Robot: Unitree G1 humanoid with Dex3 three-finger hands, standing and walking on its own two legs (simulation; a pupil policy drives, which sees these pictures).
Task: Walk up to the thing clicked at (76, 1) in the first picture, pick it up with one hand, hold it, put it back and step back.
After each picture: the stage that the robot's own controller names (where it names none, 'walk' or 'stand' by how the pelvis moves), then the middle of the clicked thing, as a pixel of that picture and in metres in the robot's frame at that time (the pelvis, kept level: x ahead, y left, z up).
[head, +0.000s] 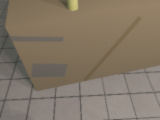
stand; out of the picture +0.96 +0.10 +0.02
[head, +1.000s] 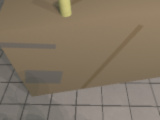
rise first; (64, 4) +0.87 +0.15 +0.04
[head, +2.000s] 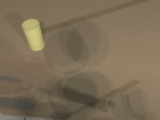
walk; (34, 35) +0.53 +0.27 +0.04
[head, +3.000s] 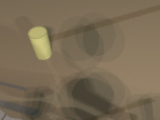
stand; (41, 43) +0.49 +0.20 +0.05
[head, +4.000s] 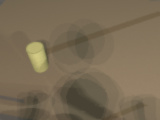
stand; (38, 57) +0.48 +0.21 +0.02
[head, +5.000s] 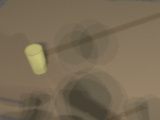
stand; (37, 59) +0.47 +0.22 +0.02
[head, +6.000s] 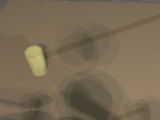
stand; (36, 61) +0.47 +0.22 +0.01
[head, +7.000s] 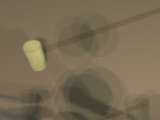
rise first; (35, 56) +0.47 +0.22 +0.02
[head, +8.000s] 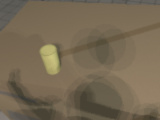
rise first; (51, 60) +0.47 +0.19 +0.02
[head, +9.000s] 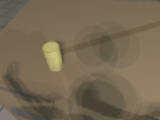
go down; (53, 57) +0.48 +0.19 +0.02
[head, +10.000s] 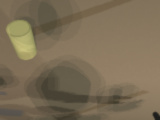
go down; (23, 41) +0.47 +0.18 +0.07
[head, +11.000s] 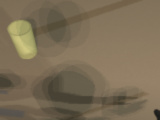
approach; (24, 40) +0.48 +0.18 +0.07
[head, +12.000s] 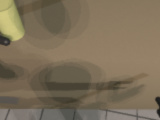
close in; (7, 19) +0.51 +0.19 +0.11
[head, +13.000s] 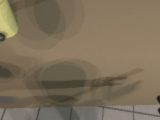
close; (0, 15) +0.52 +0.19 +0.11
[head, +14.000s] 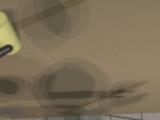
lift; (3, 34) +0.48 +0.20 +0.10
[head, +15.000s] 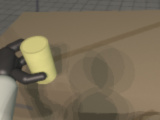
lift; (40, 61) +0.31 +0.14 +0.22
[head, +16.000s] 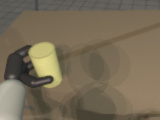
hold; (47, 65) +0.32 +0.13 +0.19
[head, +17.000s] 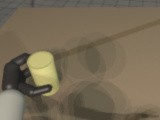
hold; (44, 74) +0.31 +0.13 +0.16
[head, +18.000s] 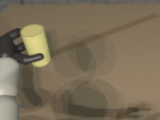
crouch; (37, 46) +0.41 +0.15 +0.18
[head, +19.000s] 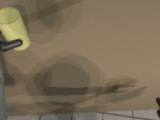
lower; (14, 30) +0.50 +0.16 +0.08
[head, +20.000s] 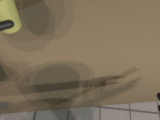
lower; (4, 10) +0.54 +0.16 +0.12
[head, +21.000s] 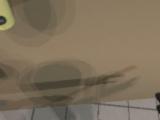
lower; out of the picture +0.54 +0.17 +0.12
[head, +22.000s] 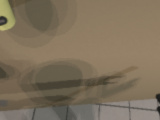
lower; out of the picture +0.54 +0.17 +0.12
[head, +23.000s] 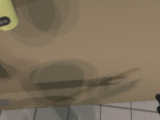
rest; out of the picture +0.54 +0.17 +0.12
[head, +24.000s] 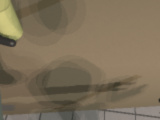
withdraw; (5, 19) +0.52 +0.17 +0.10
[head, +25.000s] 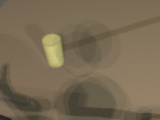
sink last; (53, 51) +0.47 +0.15 +0.07
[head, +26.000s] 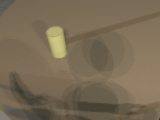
stand; (57, 42) +0.52 +0.16 +0.07
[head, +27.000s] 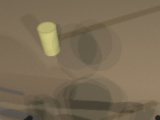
stand; (49, 39) +0.51 +0.16 +0.08
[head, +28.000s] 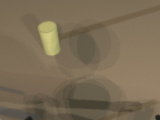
stand; (50, 39) +0.51 +0.16 +0.08
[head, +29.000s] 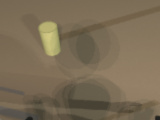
stand; (50, 39) +0.51 +0.16 +0.08
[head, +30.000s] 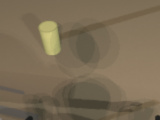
stand; (50, 38) +0.51 +0.16 +0.08
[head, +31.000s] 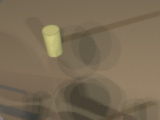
stand; (52, 41) +0.52 +0.16 +0.06
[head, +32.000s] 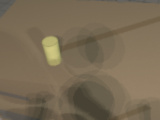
walk; (52, 51) +0.52 +0.17 +0.02
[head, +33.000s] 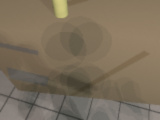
walk; (59, 3) +0.72 +0.14 +0.04
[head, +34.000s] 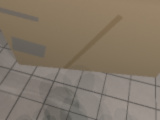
walk; out of the picture +1.06 +0.20 +0.03
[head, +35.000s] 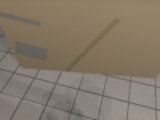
stand; out of the picture +1.10 +0.21 +0.02
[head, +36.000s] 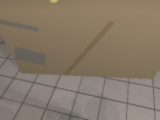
stand; out of the picture +1.11 +0.24 +0.01
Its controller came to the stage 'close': yes
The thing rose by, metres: 0.17
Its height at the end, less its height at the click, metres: +0.00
